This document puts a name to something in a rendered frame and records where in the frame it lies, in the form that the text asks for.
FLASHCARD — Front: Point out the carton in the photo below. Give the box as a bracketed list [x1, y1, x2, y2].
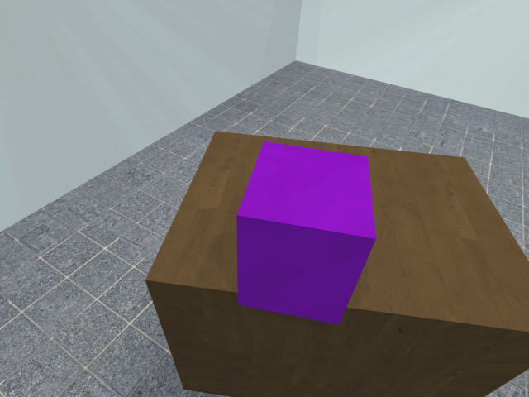
[237, 141, 376, 325]

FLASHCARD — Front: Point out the pedestal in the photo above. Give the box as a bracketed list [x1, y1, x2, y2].
[145, 131, 529, 397]

